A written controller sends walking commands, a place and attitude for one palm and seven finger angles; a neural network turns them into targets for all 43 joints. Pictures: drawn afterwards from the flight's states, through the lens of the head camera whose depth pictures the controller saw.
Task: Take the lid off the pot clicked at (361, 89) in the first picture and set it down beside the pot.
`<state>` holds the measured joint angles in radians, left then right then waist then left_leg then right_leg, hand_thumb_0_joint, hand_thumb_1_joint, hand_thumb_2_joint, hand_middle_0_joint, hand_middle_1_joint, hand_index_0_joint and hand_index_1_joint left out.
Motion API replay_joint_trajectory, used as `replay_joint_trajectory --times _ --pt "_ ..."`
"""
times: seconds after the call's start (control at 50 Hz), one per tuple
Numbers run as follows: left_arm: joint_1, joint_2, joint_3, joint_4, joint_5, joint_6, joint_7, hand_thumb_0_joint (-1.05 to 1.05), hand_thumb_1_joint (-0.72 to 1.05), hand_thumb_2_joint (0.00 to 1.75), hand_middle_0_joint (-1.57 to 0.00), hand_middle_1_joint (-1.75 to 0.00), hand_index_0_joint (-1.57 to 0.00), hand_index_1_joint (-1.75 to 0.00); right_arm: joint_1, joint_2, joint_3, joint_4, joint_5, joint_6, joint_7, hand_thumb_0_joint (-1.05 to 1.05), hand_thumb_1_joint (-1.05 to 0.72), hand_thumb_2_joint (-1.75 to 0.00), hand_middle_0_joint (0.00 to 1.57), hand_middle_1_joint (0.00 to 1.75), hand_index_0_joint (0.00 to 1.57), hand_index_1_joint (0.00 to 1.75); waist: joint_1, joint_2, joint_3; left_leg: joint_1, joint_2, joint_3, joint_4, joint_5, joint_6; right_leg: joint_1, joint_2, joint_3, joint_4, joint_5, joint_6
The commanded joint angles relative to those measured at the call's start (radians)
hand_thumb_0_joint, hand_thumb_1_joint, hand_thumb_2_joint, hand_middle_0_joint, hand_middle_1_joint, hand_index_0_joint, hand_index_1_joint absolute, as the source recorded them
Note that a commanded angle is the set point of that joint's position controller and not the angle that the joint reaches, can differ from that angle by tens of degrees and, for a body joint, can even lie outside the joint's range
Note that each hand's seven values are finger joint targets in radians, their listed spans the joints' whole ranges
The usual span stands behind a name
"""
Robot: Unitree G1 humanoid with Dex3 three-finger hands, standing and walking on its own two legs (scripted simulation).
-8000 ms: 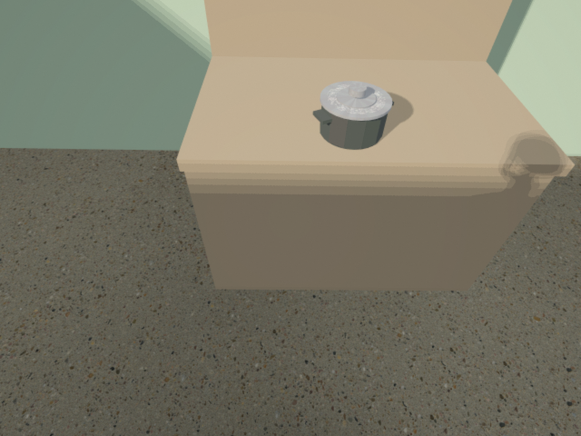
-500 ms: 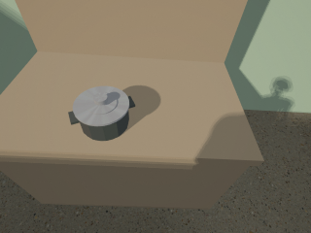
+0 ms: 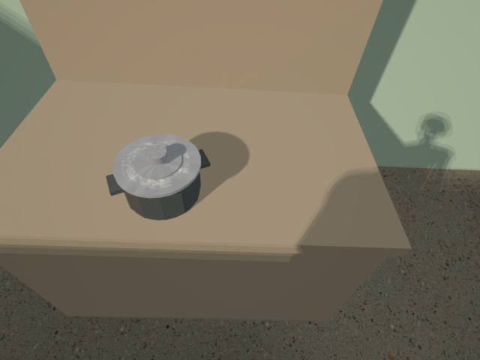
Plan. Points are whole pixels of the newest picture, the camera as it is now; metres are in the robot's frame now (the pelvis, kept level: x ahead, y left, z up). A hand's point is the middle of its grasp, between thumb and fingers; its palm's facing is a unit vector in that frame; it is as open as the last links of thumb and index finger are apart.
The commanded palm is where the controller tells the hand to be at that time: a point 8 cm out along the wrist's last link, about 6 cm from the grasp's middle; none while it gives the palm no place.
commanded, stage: shuffle to correct the standing spot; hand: left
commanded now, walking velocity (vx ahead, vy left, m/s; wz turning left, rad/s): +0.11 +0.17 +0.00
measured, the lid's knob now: (156, 154) +0.50 +0.22 +0.03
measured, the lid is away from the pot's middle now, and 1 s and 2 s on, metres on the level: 0.00 0.00 0.00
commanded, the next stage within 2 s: come to a stop and stand still in 0.28 s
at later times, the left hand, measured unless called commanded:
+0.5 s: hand out of the picture +0.00 +0.22 -0.19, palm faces +0.07 -0.97 -0.22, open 7.4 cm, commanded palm none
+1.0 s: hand out of the picture +0.00 +0.21 -0.18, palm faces +0.03 -0.97 -0.23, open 7.4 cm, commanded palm none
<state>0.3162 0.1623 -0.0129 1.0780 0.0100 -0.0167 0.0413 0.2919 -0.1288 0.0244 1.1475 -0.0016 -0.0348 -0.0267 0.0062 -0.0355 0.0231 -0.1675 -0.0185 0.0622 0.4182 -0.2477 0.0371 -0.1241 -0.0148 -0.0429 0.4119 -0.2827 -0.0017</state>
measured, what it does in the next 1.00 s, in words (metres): stands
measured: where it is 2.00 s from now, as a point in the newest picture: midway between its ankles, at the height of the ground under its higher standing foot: outside the picture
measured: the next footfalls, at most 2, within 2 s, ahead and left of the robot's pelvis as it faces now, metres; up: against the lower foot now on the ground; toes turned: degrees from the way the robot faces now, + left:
none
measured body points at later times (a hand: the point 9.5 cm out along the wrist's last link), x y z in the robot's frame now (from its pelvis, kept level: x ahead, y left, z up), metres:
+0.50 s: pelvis +0.03 +0.04 -0.01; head +0.04 +0.05 +0.44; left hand +0.00 +0.27 -0.17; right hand +0.04 -0.19 -0.16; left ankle -0.01 +0.09 -0.74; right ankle -0.04 -0.11 -0.74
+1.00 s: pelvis -0.02 +0.03 -0.01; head -0.01 +0.04 +0.44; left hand -0.01 +0.27 -0.17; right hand +0.01 -0.20 -0.16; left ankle -0.01 +0.09 -0.74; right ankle -0.04 -0.12 -0.74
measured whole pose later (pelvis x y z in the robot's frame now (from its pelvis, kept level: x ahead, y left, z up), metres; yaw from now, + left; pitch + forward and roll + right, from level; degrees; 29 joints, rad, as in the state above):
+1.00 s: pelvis -0.02 +0.03 -0.01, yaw +1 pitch -1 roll -1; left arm 0.29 0.19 -0.01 1.03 0.01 0.00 0.05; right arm 0.26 -0.18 0.00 1.03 -0.01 0.00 -0.02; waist 0.00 0.00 0.04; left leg -0.23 -0.05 0.06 0.53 -0.28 0.08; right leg -0.17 -0.05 -0.03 0.51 -0.31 0.04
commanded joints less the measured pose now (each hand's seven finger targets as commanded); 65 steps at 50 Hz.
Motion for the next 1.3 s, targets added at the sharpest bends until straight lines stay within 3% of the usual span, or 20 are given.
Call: replay_joint_trajectory --times 0.0,0.06,0.12,0.2,0.28,0.34,0.38,0.48,0.56,0.74,0.76,0.78,0.8,0.82,0.84,0.88,0.92,0.98,1.12,1.28 --pt "0.100 0.085 0.020 -0.017 0.004 -0.016 0.004 0.00 0.90 0.90 -0.20 -0.30 -0.20 -0.30 0.071 -0.108 -0.022 -0.031 -0.002 -0.008 -0.005 0.00 -0.90 -0.90 0.20 0.30 0.20 0.30 0.007 0.042 0.031 0.007 0.119 -0.114 -0.057 0.198 0.019 -0.050 -0.110 0.080 -0.055 0.189 -0.043" --pt "0.104 0.096 0.029 -0.022 0.009 -0.014 0.004 0.00 0.90 0.90 -0.20 -0.30 -0.20 -0.30 0.077 -0.110 -0.025 -0.042 -0.005 0.002 -0.001 0.00 -0.90 -0.90 0.20 0.30 0.20 0.30 0.010 0.050 0.053 -0.024 0.107 -0.103 -0.042 0.083 0.021 -0.071 -0.119 0.091 -0.045 0.096 -0.061" --pt "0.121 0.113 0.040 -0.030 0.011 -0.011 0.003 0.00 0.90 0.90 -0.20 -0.30 -0.20 -0.30 0.067 -0.107 -0.029 -0.069 -0.008 0.011 0.004 0.00 -0.90 -0.90 0.20 0.30 0.20 0.30 0.020 0.003 0.090 -0.092 0.082 -0.083 -0.005 -0.007 0.016 -0.077 -0.148 0.136 -0.073 0.006 -0.083" --pt "0.125 0.139 0.055 -0.044 0.010 -0.008 0.004 0.00 0.90 0.90 -0.20 -0.30 -0.20 -0.30 0.068 -0.106 -0.031 -0.100 -0.011 0.014 0.005 0.00 -0.90 -0.90 0.20 0.30 0.20 0.30 0.019 -0.039 0.091 -0.136 0.055 -0.054 0.052 0.003 0.005 -0.050 -0.192 0.180 -0.068 0.064 -0.113" --pt "0.108 0.129 0.059 -0.061 0.007 -0.005 0.004 0.00 0.90 0.90 -0.20 -0.30 -0.20 -0.30 0.087 -0.120 -0.032 -0.108 -0.009 0.008 0.002 0.00 -0.90 -0.90 0.20 0.30 0.20 0.30 0.012 0.037 0.048 -0.044 0.090 -0.088 0.022 0.168 0.027 -0.074 -0.152 0.098 0.028 0.192 -0.095" --pt "0.114 0.096 0.050 -0.063 0.009 -0.003 0.008 0.00 0.90 0.90 -0.20 -0.30 -0.20 -0.30 0.111 -0.149 -0.035 -0.110 -0.008 0.007 -0.005 0.00 -0.90 -0.90 0.20 0.30 0.20 0.30 0.012 0.117 0.015 0.060 0.152 -0.169 -0.009 0.370 0.083 -0.141 -0.090 0.019 0.111 0.086 -0.064" --pt "0.122 0.086 0.041 -0.055 0.006 -0.003 0.009 0.00 0.90 0.90 -0.20 -0.30 -0.20 -0.30 0.099 -0.147 -0.034 -0.116 -0.005 0.006 -0.009 0.00 -0.90 -0.90 0.20 0.30 0.20 0.30 0.023 0.104 0.003 0.091 0.170 -0.187 -0.008 0.487 0.106 -0.147 -0.077 0.007 0.112 0.043 -0.052" --pt "0.121 0.087 0.029 -0.042 -0.001 -0.005 0.021 0.00 0.90 0.90 -0.20 -0.30 -0.20 -0.30 0.089 -0.137 -0.033 -0.106 0.000 -0.003 -0.019 0.00 -0.90 -0.90 0.20 0.30 0.20 0.30 0.012 -0.001 0.002 0.108 0.146 -0.156 0.008 0.712 0.048 -0.060 -0.116 0.040 0.049 0.341 -0.036" --pt "0.105 0.084 0.029 -0.049 -0.004 0.002 0.024 0.00 0.90 0.90 -0.20 -0.30 -0.20 -0.30 0.085 -0.139 -0.035 -0.090 0.003 -0.007 -0.023 0.00 -0.90 -0.90 0.20 0.30 0.20 0.30 0.004 0.066 -0.024 0.169 0.154 -0.156 -0.036 0.803 0.019 -0.042 -0.109 0.028 0.037 0.257 -0.018" --pt "0.091 0.093 0.027 -0.046 0.002 0.006 0.015 0.00 0.90 0.90 -0.20 -0.30 -0.20 -0.30 0.059 -0.130 -0.028 -0.073 0.004 -0.011 -0.014 0.00 -0.90 -0.90 0.20 0.30 0.20 0.30 0.006 0.059 0.023 0.102 0.131 -0.146 -0.102 0.502 0.008 -0.013 -0.119 0.036 -0.050 0.194 -0.004" --pt "0.046 0.106 0.013 -0.037 0.019 -0.010 0.045 0.00 0.90 0.90 -0.20 -0.30 -0.20 -0.30 0.033 -0.206 -0.040 -0.142 0.004 -0.003 -0.006 0.00 -0.90 -0.90 0.20 0.30 0.20 0.30 -0.023 0.132 0.063 0.067 0.157 -0.162 0.047 0.972 -0.059 -0.126 -0.080 0.037 0.045 0.208 0.013" --pt "0.042 0.135 0.026 -0.057 -0.005 -0.002 0.037 0.00 0.90 0.90 -0.20 -0.30 -0.20 -0.30 0.023 -0.205 -0.045 -0.151 -0.004 -0.001 -0.005 0.00 -0.90 -0.90 0.20 0.30 0.20 0.30 0.000 0.202 -0.007 0.140 0.152 -0.171 0.039 1.021 -0.059 -0.104 -0.073 0.009 0.073 0.121 -0.021" --pt "0.074 0.129 0.022 -0.059 -0.009 -0.002 0.032 0.00 0.90 0.90 -0.20 -0.30 -0.20 -0.30 0.062 -0.192 -0.049 -0.159 -0.013 -0.004 -0.007 0.00 -0.90 -0.90 0.20 0.30 0.20 0.30 0.000 0.190 -0.122 0.165 0.175 -0.200 0.040 0.967 -0.054 -0.067 -0.068 -0.002 0.137 0.056 -0.038" --pt "0.078 0.106 0.017 -0.062 -0.010 -0.001 0.031 0.00 0.90 0.90 -0.20 -0.30 -0.20 -0.30 0.049 -0.190 -0.049 -0.167 -0.015 0.000 -0.011 0.00 -0.90 -0.90 0.20 0.30 0.20 0.30 0.008 0.129 -0.156 0.168 0.179 -0.202 0.052 0.878 -0.014 -0.064 -0.065 0.016 0.130 0.023 -0.042" --pt "0.078 0.096 0.014 -0.062 -0.007 -0.004 0.029 0.00 0.90 0.90 -0.20 -0.30 -0.20 -0.30 0.026 -0.185 -0.050 -0.174 -0.013 0.003 -0.012 0.00 -0.90 -0.90 0.20 0.30 0.20 0.30 0.016 0.074 -0.138 0.121 0.172 -0.188 0.069 0.707 0.013 -0.059 -0.075 0.031 0.081 0.062 -0.045" --pt "0.052 0.111 0.013 -0.071 -0.002 -0.004 0.020 0.00 0.90 0.90 -0.20 -0.30 -0.20 -0.30 -0.022 -0.165 -0.047 -0.193 -0.009 0.016 -0.005 0.00 -0.90 -0.90 0.20 0.30 0.20 0.30 0.014 -0.008 -0.026 -0.008 0.129 -0.171 0.047 0.304 0.008 -0.079 -0.108 0.086 0.010 0.134 -0.057" --pt "0.024 0.114 0.013 -0.081 0.003 -0.003 0.014 0.00 0.90 0.90 -0.20 -0.30 -0.20 -0.30 -0.024 -0.170 -0.051 -0.194 -0.010 0.021 0.003 0.00 -0.90 -0.90 0.20 0.30 0.20 0.30 -0.010 0.003 0.055 -0.076 0.108 -0.163 0.008 0.085 0.004 -0.133 -0.109 0.099 0.000 0.043 -0.054" --pt "0.030 0.131 0.014 -0.090 0.008 0.001 0.007 0.00 0.90 0.90 -0.20 -0.30 -0.20 -0.30 -0.026 -0.164 -0.051 -0.188 -0.011 0.024 0.012 0.00 -0.90 -0.90 0.20 0.30 0.20 0.30 -0.006 0.033 0.082 -0.128 0.101 -0.165 -0.036 -0.108 0.004 -0.153 -0.091 0.104 -0.017 -0.071 -0.052" --pt "0.068 0.126 0.014 -0.090 0.010 -0.005 0.005 0.00 0.90 0.90 -0.20 -0.30 -0.20 -0.30 -0.001 -0.147 -0.051 -0.172 -0.010 0.021 0.015 0.00 -0.90 -0.90 0.20 0.30 0.20 0.30 -0.013 0.016 0.070 -0.118 0.090 -0.147 -0.024 -0.144 0.000 -0.209 -0.097 0.142 -0.050 -0.148 -0.054" --pt "0.108 0.105 0.012 -0.068 0.010 -0.009 0.004 0.00 0.90 0.90 -0.20 -0.30 -0.20 -0.30 0.022 -0.125 -0.041 -0.129 -0.004 0.006 0.011 0.00 -0.90 -0.90 0.20 0.30 0.20 0.30 -0.001 0.045 0.061 -0.114 0.107 -0.151 -0.043 -0.072 0.008 -0.160 -0.086 0.112 -0.030 -0.027 -0.047"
